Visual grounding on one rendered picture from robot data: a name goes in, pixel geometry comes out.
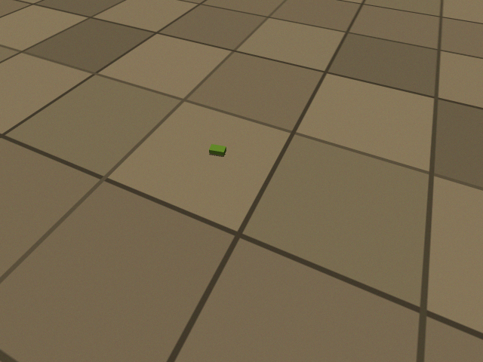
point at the small box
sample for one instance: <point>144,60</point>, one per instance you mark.
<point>217,150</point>

